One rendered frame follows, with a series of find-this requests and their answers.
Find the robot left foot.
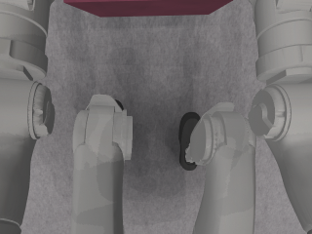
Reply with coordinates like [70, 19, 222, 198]
[115, 99, 124, 110]

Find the left robot upper arm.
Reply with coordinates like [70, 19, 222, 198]
[0, 77, 56, 234]

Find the right robot upper arm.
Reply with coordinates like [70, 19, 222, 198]
[248, 83, 312, 234]

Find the carton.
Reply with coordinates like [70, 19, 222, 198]
[63, 0, 233, 18]

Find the robot right thigh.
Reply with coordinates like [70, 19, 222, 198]
[192, 111, 256, 234]

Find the robot right forearm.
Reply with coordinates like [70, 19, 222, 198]
[249, 0, 312, 86]

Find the robot left forearm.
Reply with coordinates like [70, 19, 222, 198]
[0, 0, 55, 81]

